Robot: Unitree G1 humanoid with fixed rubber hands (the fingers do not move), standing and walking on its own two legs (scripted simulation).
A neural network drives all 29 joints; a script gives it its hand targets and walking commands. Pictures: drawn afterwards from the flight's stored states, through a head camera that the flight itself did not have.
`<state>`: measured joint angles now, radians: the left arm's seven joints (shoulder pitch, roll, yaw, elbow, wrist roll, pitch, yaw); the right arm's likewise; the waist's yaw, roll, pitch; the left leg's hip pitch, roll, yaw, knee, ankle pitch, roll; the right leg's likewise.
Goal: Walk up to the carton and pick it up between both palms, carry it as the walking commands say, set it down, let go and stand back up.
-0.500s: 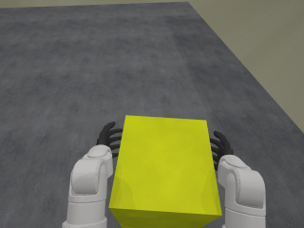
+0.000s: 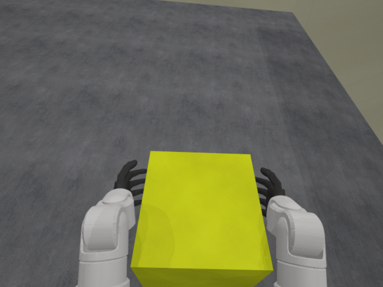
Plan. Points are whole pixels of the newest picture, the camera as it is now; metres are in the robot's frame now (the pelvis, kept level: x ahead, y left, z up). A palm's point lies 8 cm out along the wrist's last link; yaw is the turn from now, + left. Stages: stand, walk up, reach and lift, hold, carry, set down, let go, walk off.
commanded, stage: carry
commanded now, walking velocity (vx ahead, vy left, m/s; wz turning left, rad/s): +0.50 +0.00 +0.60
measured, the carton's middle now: (197, 228) +0.25 -0.01 +0.00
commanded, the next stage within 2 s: none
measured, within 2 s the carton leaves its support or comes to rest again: neither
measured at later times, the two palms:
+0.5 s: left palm (97, 114) +0.50 +0.23 +0.09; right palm (205, 100) +0.59 -0.05 +0.08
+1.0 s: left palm (35, 79) +0.68 +0.45 +0.07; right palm (129, 58) +0.82 +0.20 +0.08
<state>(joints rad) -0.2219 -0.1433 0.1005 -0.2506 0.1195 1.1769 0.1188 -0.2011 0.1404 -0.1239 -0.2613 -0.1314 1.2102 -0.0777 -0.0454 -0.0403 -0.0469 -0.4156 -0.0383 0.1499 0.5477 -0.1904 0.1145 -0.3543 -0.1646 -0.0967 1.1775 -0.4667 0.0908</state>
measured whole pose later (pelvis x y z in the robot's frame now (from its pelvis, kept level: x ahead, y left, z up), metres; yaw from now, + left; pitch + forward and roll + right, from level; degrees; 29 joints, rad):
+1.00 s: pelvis +0.51 +0.18 +0.00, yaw +34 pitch +2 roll -1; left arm -0.24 -0.15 0.11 -0.26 0.12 1.18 0.12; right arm -0.22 0.14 -0.14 -0.27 -0.13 1.23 -0.08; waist -0.05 -0.03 -0.02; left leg -0.43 -0.04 0.15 0.56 -0.18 0.13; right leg -0.30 -0.16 -0.09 1.19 -0.47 0.08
